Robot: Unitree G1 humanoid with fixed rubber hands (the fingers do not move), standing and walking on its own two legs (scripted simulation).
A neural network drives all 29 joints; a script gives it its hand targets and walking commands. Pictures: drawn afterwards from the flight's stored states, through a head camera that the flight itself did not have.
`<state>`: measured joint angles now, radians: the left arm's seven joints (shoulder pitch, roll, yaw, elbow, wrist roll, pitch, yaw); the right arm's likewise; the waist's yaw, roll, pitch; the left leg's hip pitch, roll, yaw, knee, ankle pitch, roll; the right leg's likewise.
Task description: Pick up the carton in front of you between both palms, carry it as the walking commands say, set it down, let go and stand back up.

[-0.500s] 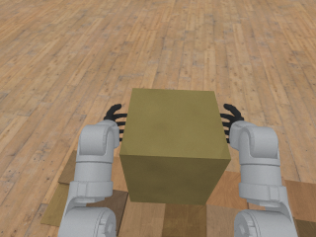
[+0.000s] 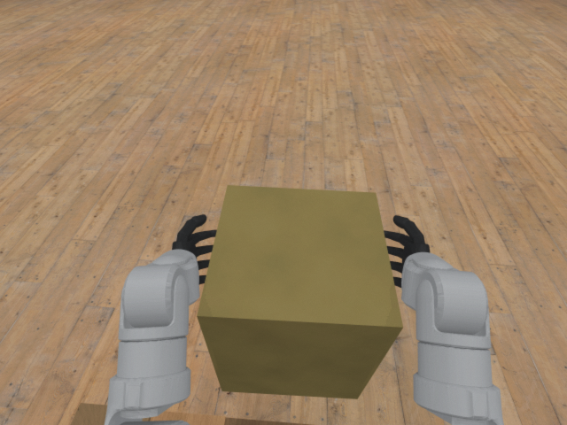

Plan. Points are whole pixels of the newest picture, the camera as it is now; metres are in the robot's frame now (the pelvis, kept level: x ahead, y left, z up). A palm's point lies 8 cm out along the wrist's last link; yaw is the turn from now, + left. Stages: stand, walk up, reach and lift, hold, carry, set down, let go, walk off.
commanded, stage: carry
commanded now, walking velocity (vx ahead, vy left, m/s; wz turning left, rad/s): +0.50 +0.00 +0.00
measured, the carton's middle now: (295, 296) +0.33 +0.00 +0.04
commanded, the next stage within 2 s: none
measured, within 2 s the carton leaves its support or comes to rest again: neither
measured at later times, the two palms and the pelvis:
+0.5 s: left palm (226, 128) +0.68 +0.14 +0.11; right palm (367, 130) +0.70 -0.16 +0.10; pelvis +0.33 -0.02 -0.02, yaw +2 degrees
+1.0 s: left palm (235, 74) +1.03 +0.16 +0.09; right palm (340, 73) +1.03 -0.14 +0.09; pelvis +0.67 +0.01 -0.03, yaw +0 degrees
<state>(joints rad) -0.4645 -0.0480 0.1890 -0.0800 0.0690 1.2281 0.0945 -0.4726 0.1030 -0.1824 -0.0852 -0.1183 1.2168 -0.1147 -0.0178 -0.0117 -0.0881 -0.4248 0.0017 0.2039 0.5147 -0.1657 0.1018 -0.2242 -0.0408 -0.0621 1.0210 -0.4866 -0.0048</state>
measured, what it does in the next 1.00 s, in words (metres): goes down: right foot, then left foot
